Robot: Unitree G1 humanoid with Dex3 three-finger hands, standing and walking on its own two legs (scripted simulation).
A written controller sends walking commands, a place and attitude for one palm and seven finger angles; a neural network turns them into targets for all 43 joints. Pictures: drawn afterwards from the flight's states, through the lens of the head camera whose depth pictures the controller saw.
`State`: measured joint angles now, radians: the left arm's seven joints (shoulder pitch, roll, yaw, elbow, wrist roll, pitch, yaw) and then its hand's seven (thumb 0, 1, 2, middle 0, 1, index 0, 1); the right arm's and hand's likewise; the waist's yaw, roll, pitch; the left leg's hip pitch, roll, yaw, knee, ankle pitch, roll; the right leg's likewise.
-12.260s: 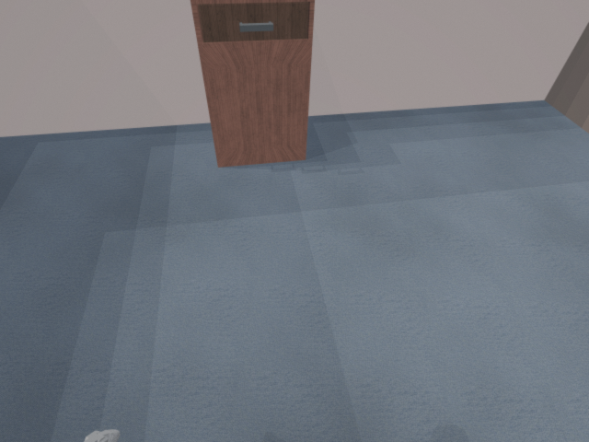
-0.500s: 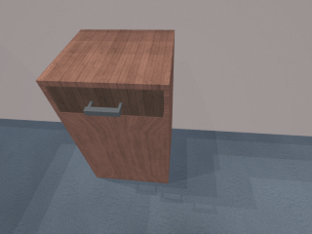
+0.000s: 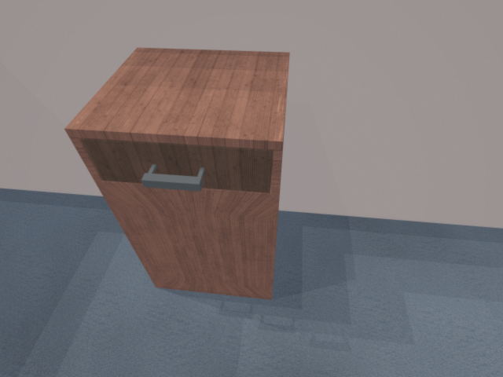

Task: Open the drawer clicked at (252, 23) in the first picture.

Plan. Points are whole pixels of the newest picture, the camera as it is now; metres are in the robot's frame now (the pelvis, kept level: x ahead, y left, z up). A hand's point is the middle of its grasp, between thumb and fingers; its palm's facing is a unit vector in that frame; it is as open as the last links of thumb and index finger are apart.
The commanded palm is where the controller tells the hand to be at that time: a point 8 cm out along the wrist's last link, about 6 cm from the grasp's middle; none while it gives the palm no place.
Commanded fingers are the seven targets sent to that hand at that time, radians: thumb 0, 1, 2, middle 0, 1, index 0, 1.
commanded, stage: look again from close up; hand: left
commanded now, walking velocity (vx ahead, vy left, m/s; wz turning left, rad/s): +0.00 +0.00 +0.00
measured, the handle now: (175, 175) +0.55 +0.22 -0.03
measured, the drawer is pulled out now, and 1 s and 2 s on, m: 0.00 0.00 0.00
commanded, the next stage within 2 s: raise the hand with hooked fingers in 0.18 s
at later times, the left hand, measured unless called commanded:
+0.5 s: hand (134, 357) +0.16 +0.20 -0.05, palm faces -0.05 -0.72 -0.69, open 7.6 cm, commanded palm +0.12 +0.21 -0.04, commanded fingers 0.00 0.62 0.78 -0.22 -0.48 -0.22 -0.48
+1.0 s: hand (122, 315) +0.21 +0.22 -0.01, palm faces +0.14 -0.09 -0.99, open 10.4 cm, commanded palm +0.17 +0.22 +0.03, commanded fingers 0.00 0.04 0.53 -0.26 -0.86 -0.26 -0.86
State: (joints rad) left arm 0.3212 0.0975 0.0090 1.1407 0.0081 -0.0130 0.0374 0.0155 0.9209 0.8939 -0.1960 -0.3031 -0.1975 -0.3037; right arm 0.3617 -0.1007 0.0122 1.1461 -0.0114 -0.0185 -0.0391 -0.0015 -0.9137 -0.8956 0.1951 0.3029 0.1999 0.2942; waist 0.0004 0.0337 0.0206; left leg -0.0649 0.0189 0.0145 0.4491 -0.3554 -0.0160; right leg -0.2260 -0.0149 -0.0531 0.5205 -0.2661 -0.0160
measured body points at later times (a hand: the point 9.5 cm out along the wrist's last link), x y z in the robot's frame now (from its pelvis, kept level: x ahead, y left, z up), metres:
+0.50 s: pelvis -0.02 +0.01 -0.01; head -0.02 -0.03 +0.44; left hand +0.16 +0.24 -0.01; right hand +0.09 -0.26 -0.13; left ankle -0.07 +0.13 -0.74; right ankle +0.01 -0.11 -0.74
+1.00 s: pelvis -0.04 +0.00 -0.04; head -0.01 -0.03 +0.41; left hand +0.20 +0.23 +0.04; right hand +0.19 -0.18 -0.14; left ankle -0.07 +0.13 -0.74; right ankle +0.01 -0.11 -0.74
